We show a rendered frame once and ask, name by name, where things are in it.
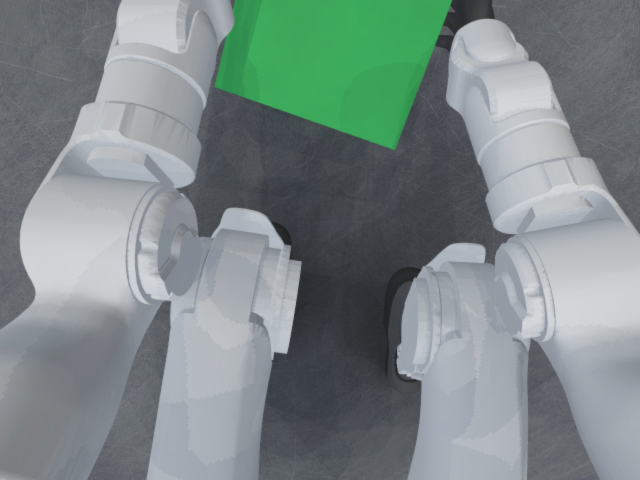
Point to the robot left shin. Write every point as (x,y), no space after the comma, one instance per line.
(234,219)

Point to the robot left upper arm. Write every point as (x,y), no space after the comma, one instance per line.
(103,254)

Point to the carton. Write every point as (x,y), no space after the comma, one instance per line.
(351,65)

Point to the robot right forearm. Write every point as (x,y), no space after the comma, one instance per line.
(534,172)

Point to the robot right foot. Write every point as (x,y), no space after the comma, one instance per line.
(396,294)

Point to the robot left forearm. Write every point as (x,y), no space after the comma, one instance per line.
(157,75)

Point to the robot right upper arm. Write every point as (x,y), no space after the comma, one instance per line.
(575,289)

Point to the robot right hand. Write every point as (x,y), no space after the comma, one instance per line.
(466,11)

